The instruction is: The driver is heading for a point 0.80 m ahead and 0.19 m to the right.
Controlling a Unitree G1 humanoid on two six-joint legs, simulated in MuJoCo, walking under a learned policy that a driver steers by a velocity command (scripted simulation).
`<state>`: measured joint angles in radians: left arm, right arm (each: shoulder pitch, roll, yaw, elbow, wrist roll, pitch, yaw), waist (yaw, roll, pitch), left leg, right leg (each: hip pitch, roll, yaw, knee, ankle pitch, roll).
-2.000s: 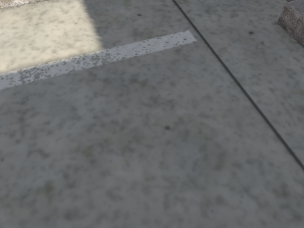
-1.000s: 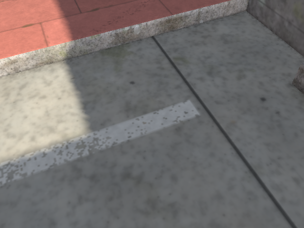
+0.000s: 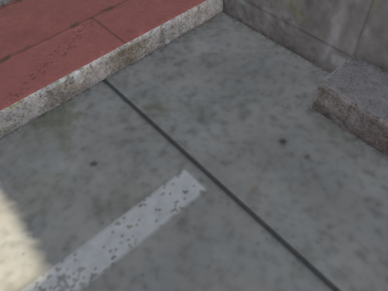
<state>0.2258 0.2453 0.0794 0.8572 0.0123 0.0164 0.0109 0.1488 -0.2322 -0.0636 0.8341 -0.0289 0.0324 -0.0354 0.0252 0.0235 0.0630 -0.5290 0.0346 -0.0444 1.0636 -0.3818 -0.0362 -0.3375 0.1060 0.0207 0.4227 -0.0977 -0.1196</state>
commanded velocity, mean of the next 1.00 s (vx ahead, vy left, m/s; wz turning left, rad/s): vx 0.01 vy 0.00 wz -0.52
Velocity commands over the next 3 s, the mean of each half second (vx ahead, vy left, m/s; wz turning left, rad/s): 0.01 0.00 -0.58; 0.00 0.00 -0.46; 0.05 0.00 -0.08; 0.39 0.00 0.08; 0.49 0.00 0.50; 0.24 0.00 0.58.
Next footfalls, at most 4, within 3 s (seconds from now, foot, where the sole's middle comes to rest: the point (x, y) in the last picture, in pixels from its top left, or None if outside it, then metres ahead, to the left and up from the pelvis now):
0.32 left None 0.05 0.14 -0.77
0.78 right None -0.04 -0.06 -0.77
1.22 left None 0.05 0.11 -0.77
2.10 left None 0.37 -0.12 -0.77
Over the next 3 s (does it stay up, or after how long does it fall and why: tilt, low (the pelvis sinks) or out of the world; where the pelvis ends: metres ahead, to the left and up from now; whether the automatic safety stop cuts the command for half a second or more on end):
stays up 0.57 -0.25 0.01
